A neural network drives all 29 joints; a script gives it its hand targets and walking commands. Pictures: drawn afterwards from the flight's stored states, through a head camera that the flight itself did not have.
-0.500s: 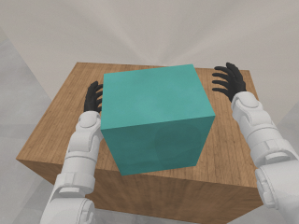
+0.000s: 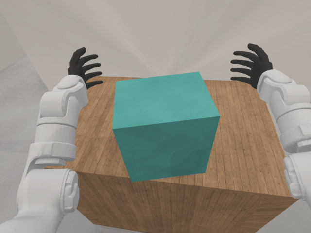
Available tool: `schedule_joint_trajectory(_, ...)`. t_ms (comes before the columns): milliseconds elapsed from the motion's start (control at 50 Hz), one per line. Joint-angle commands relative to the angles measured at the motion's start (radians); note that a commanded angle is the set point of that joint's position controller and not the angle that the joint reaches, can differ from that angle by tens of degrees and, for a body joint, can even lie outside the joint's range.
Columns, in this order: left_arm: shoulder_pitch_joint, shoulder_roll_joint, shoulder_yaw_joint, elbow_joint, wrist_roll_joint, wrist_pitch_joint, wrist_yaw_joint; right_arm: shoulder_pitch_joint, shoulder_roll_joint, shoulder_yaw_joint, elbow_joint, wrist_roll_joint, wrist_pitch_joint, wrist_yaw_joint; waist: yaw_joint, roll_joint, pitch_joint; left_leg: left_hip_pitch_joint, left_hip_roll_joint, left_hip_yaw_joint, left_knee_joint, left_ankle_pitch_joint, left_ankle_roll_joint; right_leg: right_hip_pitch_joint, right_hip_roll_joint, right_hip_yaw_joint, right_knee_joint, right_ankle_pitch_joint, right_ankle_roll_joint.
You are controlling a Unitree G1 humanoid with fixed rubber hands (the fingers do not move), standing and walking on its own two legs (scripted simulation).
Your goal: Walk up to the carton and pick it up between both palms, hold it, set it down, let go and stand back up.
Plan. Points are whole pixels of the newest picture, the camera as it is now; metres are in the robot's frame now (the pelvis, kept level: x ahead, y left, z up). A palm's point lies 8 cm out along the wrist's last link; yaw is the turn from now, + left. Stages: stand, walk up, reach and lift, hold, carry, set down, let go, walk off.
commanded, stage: set down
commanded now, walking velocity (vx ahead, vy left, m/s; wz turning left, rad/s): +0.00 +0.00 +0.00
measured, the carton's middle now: (163, 129) +0.39 +0.05 +0.06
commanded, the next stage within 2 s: none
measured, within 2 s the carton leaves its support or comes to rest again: neither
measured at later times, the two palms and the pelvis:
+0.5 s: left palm (80, 118) +0.34 +0.25 +0.15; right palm (265, 107) +0.41 -0.20 +0.14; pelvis +0.02 +0.01 +0.00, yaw +0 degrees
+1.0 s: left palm (87, 140) +0.29 +0.22 +0.13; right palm (275, 138) +0.34 -0.22 +0.11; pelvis +0.00 -0.01 +0.00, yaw -2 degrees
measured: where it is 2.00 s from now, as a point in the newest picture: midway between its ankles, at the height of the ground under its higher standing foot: outside the picture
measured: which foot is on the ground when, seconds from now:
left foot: down 0.00-1.00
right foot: down 0.00-1.00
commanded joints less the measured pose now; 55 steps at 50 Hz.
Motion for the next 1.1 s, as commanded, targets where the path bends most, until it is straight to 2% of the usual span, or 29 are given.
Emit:
schedule_joint_trajectory(0, -0.475, 0.162, 0.026, -0.111, 0.0, 0.0, 0.008, -0.594, -0.197, -0.062, -0.08, -0.007, -0.022, 0.02, 0.003, -0.17, -0.396, -0.148, -0.087, 0.082, -0.067, 0.098, 0.025, 0.435, 0.034, 0.03, -0.005, -0.066, 0.001)
schedule_joint_trajectory(80, -0.367, 0.152, 0.09, -0.288, 0.053, 0.018, 0.006, -0.502, -0.219, -0.085, -0.12, -0.011, -0.029, 0.024, -0.004, -0.152, -0.463, -0.072, -0.091, 0.086, -0.077, 0.214, 0.017, 0.546, 0.043, 0.02, 0.011, 0.115, 0.014)
schedule_joint_trajectory(100, -0.371, 0.138, 0.054, -0.305, 0.061, 0.027, -0.001, -0.46, -0.24, -0.098, -0.075, -0.02, -0.032, 0.024, -0.056, -0.11, -0.434, -0.037, -0.089, 0.088, -0.097, 0.205, 0.005, 0.522, 0.045, -0.001, 0.005, 0.12, 0.013)
schedule_joint_trajectory(140, -0.344, 0.119, 0.039, -0.364, 0.069, 0.033, -0.001, -0.443, -0.251, -0.11, -0.101, -0.004, -0.048, 0.037, -0.042, -0.048, -0.413, 0.003, -0.089, 0.078, -0.094, 0.202, -0.008, 0.471, 0.059, 0.008, -0.004, 0.095, 0.003)
schedule_joint_trajectory(260, -0.028, 0.06, 0.094, -0.482, 0.156, 0.039, -0.041, -0.188, -0.199, -0.061, -0.218, 0.012, -0.1, 0.027, -0.062, -0.097, -0.365, 0.059, -0.104, 0.068, -0.074, 0.362, 0.003, 0.603, 0.066, -0.002, 0.004, 0.325, 0.013)
schedule_joint_trajectory(280, -0.149, 0.097, 0.079, -0.614, 0.128, 0.023, -0.043, -0.28, -0.202, -0.084, -0.357, 0.017, -0.119, 0.025, -0.065, -0.081, -0.452, 0.066, -0.12, 0.078, -0.065, 0.377, 0.001, 0.603, 0.065, 0.003, 0.024, 0.35, 0.02)
schedule_joint_trajectory(300, -0.019, 0.059, 0.109, -0.577, 0.164, 0.036, -0.048, -0.159, -0.206, -0.1, -0.306, -0.006, -0.112, 0.025, -0.088, -0.08, -0.353, 0.083, -0.106, 0.066, -0.084, 0.385, 0.009, 0.582, 0.074, -0.009, 0.008, 0.337, 0.019)
schedule_joint_trajectory(320, -0.243, 0.13, 0.086, -0.721, 0.129, 0.031, -0.041, -0.36, -0.237, -0.119, -0.443, 0.013, -0.122, 0.023, -0.079, -0.012, -0.473, 0.078, -0.113, 0.081, -0.06, 0.392, -0.011, 0.568, 0.067, -0.005, 0.025, 0.322, 0.014)
schedule_joint_trajectory(340, -0.121, 0.07, 0.057, -0.738, 0.129, 0.037, -0.024, -0.229, -0.25, -0.136, -0.423, 0.016, -0.122, 0.029, -0.114, 0.012, -0.449, 0.125, -0.116, 0.074, -0.051, 0.384, -0.024, 0.545, 0.081, -0.012, 0.025, 0.318, 0.009)
schedule_joint_trajectory(420, 0.162, 0.012, 0.109, -0.889, 0.169, 0.048, -0.045, 0.008, -0.224, -0.128, -0.603, 0.026, -0.155, 0.007, -0.093, -0.057, -0.466, 0.193, -0.115, 0.077, -0.046, 0.531, -0.019, 0.648, 0.102, -0.015, 0.022, 0.477, 0.01)
schedule_joint_trajectory(440, 0.172, 0.005, 0.096, -0.879, 0.17, 0.046, -0.049, 0.021, -0.252, -0.156, -0.572, 0.008, -0.158, 0.002, -0.128, -0.043, -0.413, 0.172, -0.111, 0.068, -0.032, 0.502, -0.026, 0.595, 0.1, -0.02, 0.027, 0.429, 0.013)
schedule_joint_trajectory(540, 0.191, 0.026, 0.082, -0.97, 0.153, 0.055, -0.026, -0.012, -0.24, -0.184, -0.797, 0.023, -0.159, -0.007, -0.104, -0.066, -0.386, 0.118, -0.108, 0.072, -0.058, 0.373, -0.005, 0.534, 0.107, -0.006, 0.017, 0.282, 0.001)
schedule_joint_trajectory(560, 0.32, -0.039, 0.077, -0.921, 0.165, 0.06, -0.029, 0.152, -0.22, -0.152, -0.683, 0.034, -0.153, -0.005, -0.09, -0.059, -0.297, 0.129, -0.102, 0.065, -0.063, 0.38, -0.004, 0.532, 0.11, -0.005, 0.01, 0.277, -0.002)
schedule_joint_trajectory(640, 0.371, -0.053, 0.088, -0.91, 0.176, 0.028, -0.028, 0.233, -0.174, -0.168, -0.722, 0.002, -0.156, -0.002, -0.09, -0.083, -0.261, 0.117, -0.099, 0.089, -0.086, 0.266, 0.01, 0.512, 0.095, -0.002, -0.007, 0.155, -0.012)
schedule_joint_trajectory(660, 0.046, 0.039, 0.072, -0.893, 0.126, 0.038, -0.022, -0.08, -0.225, -0.206, -0.806, -0.022, -0.141, -0.008, -0.081, -0.061, -0.285, 0.037, -0.096, 0.088, -0.088, 0.182, 0.001, 0.405, 0.084, 0.003, -0.007, 0.033, -0.006)
schedule_joint_trajectory(680, 0.348, -0.055, 0.067, -0.852, 0.147, 0.042, -0.02, 0.235, -0.157, -0.167, -0.697, -0.003, -0.127, -0.001, -0.061, -0.106, -0.2, 0.055, -0.088, 0.078, -0.107, 0.16, 0.024, 0.47, 0.085, 0.003, -0.011, 0.032, -0.007)
schedule_joint_trajectory(700, 0.308, -0.032, 0.061, -0.913, 0.15, 0.029, -0.019, 0.179, -0.152, -0.154, -0.786, -0.009, -0.147, -0.005, -0.05, -0.097, -0.269, 0.074, -0.098, 0.099, -0.096, 0.187, 0.02, 0.49, 0.082, 0.011, -0.007, 0.06, -0.009)
schedule_joint_trajectory(760, 0.506, -0.092, 0.081, -0.822, 0.208, 0.024, -0.051, 0.401, -0.109, -0.133, -0.646, -0.008, -0.151, -0.012, -0.085, -0.106, -0.156, 0.115, -0.094, 0.088, -0.101, 0.237, 0.017, 0.526, 0.076, 0.015, -0.013, 0.12, -0.005)
schedule_joint_trajectory(780, 0.339, -0.05, 0.064, -0.915, 0.17, 0.006, -0.046, 0.263, -0.162, -0.186, -0.771, -0.01, -0.166, -0.011, -0.102, -0.053, -0.23, 0.094, -0.111, 0.096, -0.113, 0.213, 0.012, 0.488, 0.074, 0.014, -0.005, 0.099, -0.005)
schedule_joint_trajectory(800, 0.39, -0.061, 0.101, -0.887, 0.184, 0.011, -0.034, 0.282, -0.133, -0.172, -0.745, 0.003, -0.153, -0.009, -0.071, -0.118, -0.17, 0.079, -0.103, 0.083, -0.122, 0.177, 0.033, 0.474, 0.079, 0.022, -0.017, 0.067, -0.003)
schedule_joint_trajectory(840, 0.219, 0.022, 0.091, -0.904, 0.159, 0.009, -0.022, 0.129, -0.125, -0.191, -0.879, -0.016, -0.14, -0.026, -0.059, -0.112, -0.254, 0.017, -0.119, 0.114, -0.12, 0.107, 0.051, 0.495, 0.064, 0.033, -0.004, -0.026, 0.013)
schedule_joint_trajectory(860, 0.49, -0.067, 0.101, -0.9, 0.185, 0.003, -0.028, 0.4, -0.066, -0.138, -0.838, -0.013, -0.143, -0.027, -0.034, -0.149, -0.186, 0.048, -0.115, 0.115, -0.117, 0.16, 0.053, 0.56, 0.057, 0.044, -0.008, 0.013, 0.016)
schedule_joint_trajectory(880, 0.595, -0.089, 0.095, -0.868, 0.21, -0.005, -0.046, 0.536, -0.061, -0.167, -0.798, -0.024, -0.155, -0.033, -0.081, -0.139, -0.153, 0.082, -0.117, 0.101, -0.126, 0.203, 0.052, 0.561, 0.063, 0.043, -0.005, 0.067, 0.02)
schedule_joint_trajectory(900, 0.314, -0.011, 0.081, -0.93, 0.145, -0.027, -0.045, 0.264, -0.13, -0.218, -0.846, -0.029, -0.155, -0.031, -0.083, -0.092, -0.208, 0.017, -0.116, 0.104, -0.117, 0.119, 0.044, 0.471, 0.053, 0.039, 0.0, -0.038, 0.016)
schedule_joint_trajectory(940, 0.217, -0.002, 0.07, -0.893, 0.142, -0.016, -0.025, 0.168, -0.064, -0.204, -0.891, -0.06, -0.116, -0.032, -0.042, -0.133, -0.228, -0.04, -0.117, 0.126, -0.125, -0.004, 0.059, 0.485, 0.03, 0.082, -0.016, -0.213, 0.015)
schedule_joint_trajectory(980, 0.658, -0.111, 0.07, -0.869, 0.193, -0.03, -0.041, 0.64, -0.02, -0.163, -0.823, -0.047, -0.14, -0.036, -0.082, -0.139, -0.153, 0.073, -0.114, 0.096, -0.118, 0.159, 0.055, 0.577, 0.041, 0.065, -0.004, -0.018, 0.011)
schedule_joint_trajectory(1020, 0.173, 0.013, 0.044, -0.924, 0.115, -0.056, -0.038, 0.156, -0.087, -0.25, -0.919, -0.071, -0.14, -0.043, -0.113, -0.076, -0.264, -0.034, -0.128, 0.113, -0.129, 0.028, 0.051, 0.423, 0.038, 0.062, 0.007, -0.111, 0.017)
schedule_joint_trajectory(1040, 0.189, 0.019, 0.072, -0.879, 0.128, -0.045, -0.026, 0.165, -0.048, -0.233, -0.896, -0.079, -0.108, -0.04, -0.072, -0.109, -0.194, -0.082, -0.117, 0.105, -0.119, -0.036, 0.066, 0.455, 0.018, 0.083, 0.0, -0.215, 0.014)
schedule_joint_trajectory(1080, 0.182, 0.001, 0.049, -0.869, 0.113, -0.035, -0.016, 0.197, -0.076, -0.246, -0.898, -0.084, -0.094, -0.037, -0.099, -0.118, -0.208, -0.093, -0.108, 0.1, -0.115, -0.057, 0.069, 0.456, 0.024, 0.078, 0.0, -0.28, 0.016)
